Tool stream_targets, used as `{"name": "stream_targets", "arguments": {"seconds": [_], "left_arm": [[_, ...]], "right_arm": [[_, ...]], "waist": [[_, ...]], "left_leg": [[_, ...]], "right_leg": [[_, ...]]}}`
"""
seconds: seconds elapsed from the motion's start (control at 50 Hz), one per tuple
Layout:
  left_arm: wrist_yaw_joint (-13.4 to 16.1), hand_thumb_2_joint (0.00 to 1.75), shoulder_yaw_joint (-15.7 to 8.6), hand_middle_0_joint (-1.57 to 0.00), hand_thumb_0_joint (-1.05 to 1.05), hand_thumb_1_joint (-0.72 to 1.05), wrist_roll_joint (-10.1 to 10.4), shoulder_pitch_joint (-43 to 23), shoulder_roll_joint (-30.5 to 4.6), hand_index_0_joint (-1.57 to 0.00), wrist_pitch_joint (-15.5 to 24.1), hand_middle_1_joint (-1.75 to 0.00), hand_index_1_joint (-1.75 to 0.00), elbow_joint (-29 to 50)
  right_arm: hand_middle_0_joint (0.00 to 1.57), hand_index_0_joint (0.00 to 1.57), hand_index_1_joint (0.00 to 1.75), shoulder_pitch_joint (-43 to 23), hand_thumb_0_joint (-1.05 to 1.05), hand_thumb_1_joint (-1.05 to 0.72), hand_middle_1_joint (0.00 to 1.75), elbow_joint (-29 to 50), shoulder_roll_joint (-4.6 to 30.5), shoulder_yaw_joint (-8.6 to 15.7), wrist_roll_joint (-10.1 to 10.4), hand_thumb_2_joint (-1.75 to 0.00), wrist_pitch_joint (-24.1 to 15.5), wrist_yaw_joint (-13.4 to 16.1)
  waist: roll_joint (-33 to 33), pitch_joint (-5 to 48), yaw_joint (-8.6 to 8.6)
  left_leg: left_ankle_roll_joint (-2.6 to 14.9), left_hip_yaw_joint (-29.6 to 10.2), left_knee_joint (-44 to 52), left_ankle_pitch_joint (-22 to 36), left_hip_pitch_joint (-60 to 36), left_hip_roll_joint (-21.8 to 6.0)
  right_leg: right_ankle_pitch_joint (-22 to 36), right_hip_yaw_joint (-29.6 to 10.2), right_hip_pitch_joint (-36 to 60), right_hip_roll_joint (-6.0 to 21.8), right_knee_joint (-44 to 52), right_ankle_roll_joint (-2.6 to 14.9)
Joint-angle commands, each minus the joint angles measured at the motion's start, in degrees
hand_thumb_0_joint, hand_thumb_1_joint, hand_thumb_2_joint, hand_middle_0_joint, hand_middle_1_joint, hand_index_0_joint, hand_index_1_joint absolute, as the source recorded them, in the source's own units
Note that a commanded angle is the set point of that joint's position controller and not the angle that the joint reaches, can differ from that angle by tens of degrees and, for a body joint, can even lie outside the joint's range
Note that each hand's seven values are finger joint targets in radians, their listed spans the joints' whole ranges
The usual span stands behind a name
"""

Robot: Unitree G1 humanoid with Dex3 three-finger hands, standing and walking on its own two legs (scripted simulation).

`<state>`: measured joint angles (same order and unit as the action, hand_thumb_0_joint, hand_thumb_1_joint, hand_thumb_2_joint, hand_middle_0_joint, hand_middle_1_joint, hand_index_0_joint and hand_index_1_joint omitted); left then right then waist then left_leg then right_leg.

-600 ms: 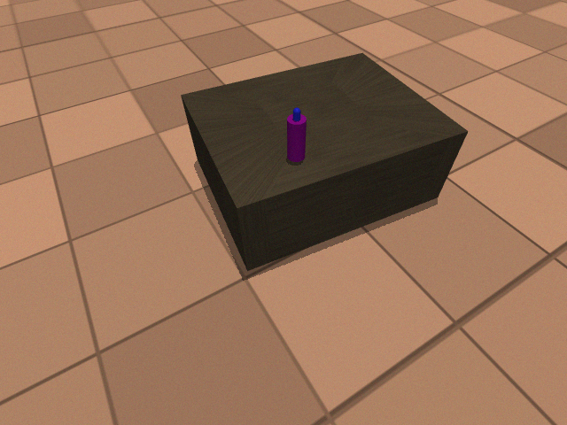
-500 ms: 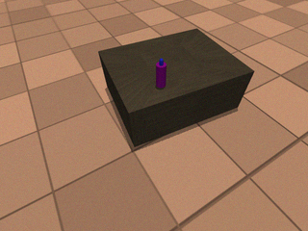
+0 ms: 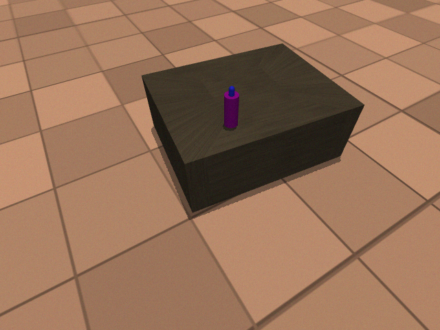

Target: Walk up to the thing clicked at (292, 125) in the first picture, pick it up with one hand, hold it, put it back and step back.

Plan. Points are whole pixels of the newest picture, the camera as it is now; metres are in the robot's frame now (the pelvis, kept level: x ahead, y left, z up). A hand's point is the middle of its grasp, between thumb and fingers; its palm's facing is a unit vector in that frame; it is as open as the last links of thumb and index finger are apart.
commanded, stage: stand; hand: right
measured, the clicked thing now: (231, 106) +1.09 -0.05 -0.29
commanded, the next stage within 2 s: walk up in 0.52 s
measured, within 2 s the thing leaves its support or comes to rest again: neither
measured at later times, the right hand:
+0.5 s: hand out of the picture +0.07 -0.25 -0.16, palm faces -0.03 +0.94 -0.34, open 7.4 cm
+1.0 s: hand (338, 302) +0.21 -0.22 -0.13, palm faces -0.17 +0.87 -0.46, open 7.4 cm
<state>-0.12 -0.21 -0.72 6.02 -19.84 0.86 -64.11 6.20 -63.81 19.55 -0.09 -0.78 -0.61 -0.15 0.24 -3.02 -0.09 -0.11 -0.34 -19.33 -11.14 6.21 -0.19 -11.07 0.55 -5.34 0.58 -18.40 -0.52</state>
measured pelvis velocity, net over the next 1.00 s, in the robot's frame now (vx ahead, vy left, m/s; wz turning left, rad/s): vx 0.11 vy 0.05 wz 0.20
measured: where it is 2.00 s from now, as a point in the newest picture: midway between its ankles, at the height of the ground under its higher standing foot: (230, 270)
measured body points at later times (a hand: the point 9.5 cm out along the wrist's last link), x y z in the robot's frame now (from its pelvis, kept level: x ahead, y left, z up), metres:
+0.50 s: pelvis +0.00 +0.00 +0.00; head +0.01 +0.01 +0.45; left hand +0.07 +0.30 -0.14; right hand +0.07 -0.30 -0.13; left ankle -0.01 +0.12 -0.75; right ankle -0.01 -0.12 -0.75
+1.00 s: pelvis +0.11 +0.05 -0.02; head +0.11 +0.09 +0.43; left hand +0.10 +0.39 -0.15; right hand +0.22 -0.26 -0.10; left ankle +0.11 +0.16 -0.75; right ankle +0.13 -0.09 -0.68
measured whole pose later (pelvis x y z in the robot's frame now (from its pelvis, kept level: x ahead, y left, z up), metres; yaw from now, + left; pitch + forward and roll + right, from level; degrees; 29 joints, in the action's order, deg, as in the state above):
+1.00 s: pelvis +0.11 +0.05 -0.02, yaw +12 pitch -3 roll +0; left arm -4.1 -4.8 -1.7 15.4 -26.1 -0.3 -52.8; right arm 19.5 -50.0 22.4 4.3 -0.8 -4.9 -1.5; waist 5.4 -4.7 0.0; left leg 1.9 1.5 -31.6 -15.6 12.8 1.3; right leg -21.7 -0.5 -24.0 4.5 -61.5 2.0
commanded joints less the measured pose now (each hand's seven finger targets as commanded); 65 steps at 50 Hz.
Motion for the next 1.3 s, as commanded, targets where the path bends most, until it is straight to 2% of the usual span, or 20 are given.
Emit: {"name": "stream_targets", "arguments": {"seconds": [0.0, 0.48, 0.5, 0.54, 0.58, 0.6, 0.62, 0.7, 0.78, 0.8, 0.82, 0.84, 0.86, 0.9, 0.98, 1.08, 1.2, 1.24, 1.26, 1.28], "left_arm": [[0.7, 0.90, -2.0, -0.20, 0.00, 0.90, 0.1, -2.0, -11.8, -0.20, 1.0, -0.30, -0.30, 3.1], [0.8, 0.90, -2.0, -0.20, 0.00, 0.90, 0.1, -1.0, -12.0, -0.20, 1.0, -0.30, -0.30, 3.2], [-1.0, 0.90, -6.1, -0.20, 0.00, 0.90, -1.1, 0.8, -16.8, -0.20, 1.8, -0.30, -0.30, 7.2], [-1.9, 0.90, -6.8, -0.20, 0.00, 0.90, -2.0, 2.7, -16.0, -0.20, 1.7, -0.30, -0.30, 8.1], [-2.3, 0.90, -7.7, -0.20, 0.00, 0.90, -2.0, 6.8, -16.0, -0.20, 1.8, -0.30, -0.30, 9.2], [-2.0, 0.90, -8.7, -0.20, 0.00, 0.90, -1.9, 11.1, -18.1, -0.20, 2.0, -0.30, -0.30, 8.7], [-1.9, 0.90, -9.5, -0.20, 0.00, 0.90, -2.5, 11.2, -20.0, -0.20, 2.4, -0.30, -0.30, 10.1], [-2.3, 0.90, -9.0, -0.20, 0.00, 0.90, -2.5, 2.9, -19.0, -0.20, 3.0, -0.30, -0.30, 15.2], [-3.2, 0.90, -7.8, -0.20, 0.00, 0.90, -1.6, -0.5, -16.1, -0.20, 2.3, -0.30, -0.30, 18.0], [-3.4, 0.90, -6.8, -0.20, 0.00, 0.90, -1.4, 4.0, -12.3, -0.20, 1.9, -0.30, -0.30, 18.1], [-3.5, 0.90, -5.7, -0.20, 0.00, 0.90, -1.2, 4.7, -8.4, -0.20, 1.6, -0.30, -0.30, 20.0], [-3.2, 0.90, -7.0, -0.20, 0.00, 0.90, -1.2, 3.1, -15.2, -0.20, 1.0, -0.30, -0.30, 20.3], [-3.1, 0.90, -6.8, -0.20, 0.00, 0.90, -0.8, 3.7, -17.7, -0.20, 0.8, -0.30, -0.30, 19.3], [-3.3, 0.90, -6.8, -0.20, 0.00, 0.90, -0.4, 7.7, -16.7, -0.20, 0.8, -0.30, -0.30, 16.7], [-4.1, 0.90, -7.0, -0.20, 0.00, 0.90, -0.8, 9.8, -15.7, -0.20, -0.2, -0.30, -0.30, 16.5], [-5.6, 0.90, -7.5, -0.20, 0.00, 0.90, -1.0, 3.9, -15.0, -0.20, -0.7, -0.30, -0.30, 20.0], [-6.3, 0.90, -8.1, -0.20, 0.00, 0.90, -0.7, -0.6, -13.7, -0.20, 0.2, -0.30, -0.30, 22.2], [-5.9, 0.90, -8.6, -0.20, 0.00, 0.90, -0.8, 2.1, -13.7, -0.20, 0.5, -0.30, -0.30, 21.7], [-5.4, 0.90, -9.5, -0.20, 0.00, 0.90, -0.8, 8.8, -14.9, -0.20, 1.0, -0.30, -0.30, 20.3], [-4.6, 0.90, -11.1, -0.20, 0.00, 0.90, -1.3, 16.3, -18.8, -0.20, 1.7, -0.30, -0.30, 18.3]], "right_arm": [[0.20, 0.20, 0.30, -2.4, 0.00, -0.90, 0.30, 3.6, 12.2, 2.2, 0.3, -0.90, -1.3, 0.8], [0.20, 0.20, 0.30, -1.6, 0.00, -0.90, 0.30, 3.4, 12.3, 2.1, 0.4, -0.90, -1.3, 0.7], [0.20, 0.20, 0.30, 3.7, 0.00, -0.90, 0.30, 6.1, 15.5, 5.3, 0.0, -0.90, -1.7, -0.4], [0.20, 0.20, 0.30, 0.6, 0.00, -0.90, 0.30, 8.2, 16.5, 6.0, -0.8, -0.90, -1.7, -1.1], [0.20, 0.20, 0.30, -2.4, 0.00, -0.90, 0.30, 11.6, 14.0, 5.9, -1.2, -0.90, -2.0, -1.5], [0.20, 0.20, 0.30, -5.2, 0.00, -0.90, 0.30, 13.5, 12.4, 5.6, -1.3, -0.90, -2.3, -1.5], [0.20, 0.20, 0.30, -5.2, 0.00, -0.90, 0.30, 14.9, 12.3, 5.8, -1.6, -0.90, -2.4, -1.5], [0.20, 0.20, 0.30, 3.0, 0.00, -0.90, 0.30, 14.7, 14.2, 7.0, -0.7, -0.90, -3.1, -2.9], [0.20, 0.20, 0.30, 18.9, 0.00, -0.90, 0.30, 10.8, 14.3, 9.3, -0.7, -0.90, -4.0, -2.7], [0.20, 0.20, 0.30, 25.1, 0.00, -0.90, 0.30, 9.8, 17.5, 10.7, -1.2, -0.90, -4.3, -1.9], [0.20, 0.20, 0.30, 27.1, 0.00, -0.90, 0.30, 11.4, 24.0, 11.6, -2.1, -0.90, -4.6, -0.9], [0.20, 0.20, 0.30, 22.6, 0.00, -0.90, 0.30, 14.3, 25.9, 11.7, -0.2, -0.90, -4.6, -1.1], [0.20, 0.20, 0.30, 18.0, 0.00, -0.90, 0.30, 15.9, 24.5, 11.1, 0.7, -0.90, -4.6, -0.8], [0.20, 0.20, 0.30, 14.6, 0.00, -0.90, 0.30, 18.0, 20.1, 9.2, 0.3, -0.90, -5.2, -0.2], [0.20, 0.20, 0.30, 17.0, 0.00, -0.90, 0.30, 18.3, 18.9, 8.4, 0.6, -0.90, -6.4, 0.3], [0.20, 0.20, 0.30, 17.5, 0.00, -0.90, 0.30, 19.7, 20.1, 8.5, 0.5, -0.90, -6.8, 0.4], [0.20, 0.20, 0.30, 17.3, 0.00, -0.90, 0.30, 21.1, 20.6, 8.1, 0.0, -0.90, -6.5, 1.0], [0.20, 0.20, 0.30, 16.4, 0.00, -0.90, 0.30, 21.7, 20.7, 8.1, -0.2, -0.90, -6.1, 1.4], [0.20, 0.20, 0.30, 16.1, 0.00, -0.90, 0.30, 22.3, 19.6, 7.7, 0.1, -0.90, -6.0, 1.7], [0.20, 0.20, 0.30, 18.3, 0.00, -0.90, 0.30, 22.3, 15.4, 6.2, 0.4, -0.90, -5.8, 1.8]], "waist": [[-0.5, 4.4, 0.32], [-0.5, 4.4, 0.14], [1.8, 8.3, 1.02], [-1.1, -0.2, 2.97], [2.2, -4.5, 5.96], [7.4, -4.1, 8.52], [9.7, -3.6, 9.01], [7.4, -6.3, 3.07], [0.6, 2.6, -5.61], [-10.2, 7.0, -7.48], [-23.8, 5.9, -7.50], [-12.6, 6.5, -6.13], [-5.0, 2.2, -3.79], [-2.5, -0.4, -0.82], [-6.4, -1.9, 0.21], [-7.2, -4.6, -1.32], [-7.2, -2.7, -1.36], [-7.2, -0.6, 0.71], [-3.9, 3.0, 4.69], [7.6, 7.0, 7.74]], "left_leg": [[1.69, -5.8, 2.7, 10.5, -0.6, -7.1], [1.87, -5.9, 2.9, 10.0, -0.9, -7.0], [5.95, -9.1, -0.3, -15.3, 4.1, -4.4], [6.97, -13.1, -0.6, -26.2, 16.4, -5.7], [4.60, -8.6, -7.7, -19.0, 27.6, -2.6], [2.28, -0.9, -17.0, -12.6, 34.3, 1.3], [1.81, 0.0, -28.7, -15.6, 37.3, -1.3], [1.25, -2.7, -23.6, -15.3, 26.7, -7.6], [1.74, 6.2, -10.3, 3.0, -5.3, 0.7], [3.77, 0.9, -8.7, -3.4, -16.4, -0.2], [9.33, -30.6, 2.6, -20.3, -16.8, -15.7], [15.13, -44.9, 8.9, -30.9, -7.7, -21.4], [14.97, -40.2, 9.0, -31.6, -4.7, -21.0], [13.00, -28.2, 3.9, -15.0, -3.9, -17.3], [10.72, -15.3, 4.6, 6.0, 4.0, -13.6], [10.95, -11.9, 5.7, -0.8, 5.4, -12.1], [9.63, -8.5, -0.2, 7.6, 5.7, -11.9], [8.69, -7.1, -6.9, 17.6, 5.7, -11.7], [7.15, -5.2, -18.0, 23.6, 7.3, -10.1], [4.97, -2.3, -35.4, 15.6, 14.4, -5.5]], "right_leg": [[8.9, -4.8, 0.5, 6.9, 2.5, 1.94], [8.6, -5.2, 0.5, 7.1, 2.8, 1.94], [-17.7, -1.1, 5.3, 3.5, -3.8, 3.40], [-26.2, -4.7, 0.4, 4.9, -6.8, 5.14], [-26.8, -9.4, 5.4, 8.8, -1.3, 8.24], [-28.7, -16.5, 11.8, 15.3, 6.5, 11.76], [-25.9, -24.1, 11.8, 24.4, 11.9, 15.86], [-18.2, -11.5, 2.5, 20.6, 9.4, 14.47], [1.1, 7.2, -11.8, 9.3, -14.3, 7.83], [-1.4, 9.7, -19.7, 5.5, -31.6, 5.94], [-23.6, 6.8, -34.2, -2.3, -45.9, 3.50], [-23.7, -3.4, -31.6, 1.3, -48.9, 4.20], [-18.1, -5.4, -33.3, 4.1, -50.7, 4.19], [-12.1, -6.0, -33.1, 7.1, -47.6, 3.57], [-5.6, -3.7, -25.7, 7.1, -39.8, 1.12], [0.7, -2.1, -26.8, 7.2, -29.2, 0.79], [-0.4, 0.5, -18.3, 4.2, -19.0, 1.95], [-3.4, 2.7, -11.9, 2.2, -16.0, 2.97], [-2.3, 2.3, -2.3, 1.4, -11.9, 4.37], [-6.5, -3.7, 7.8, 4.7, -7.3, 5.97]]}}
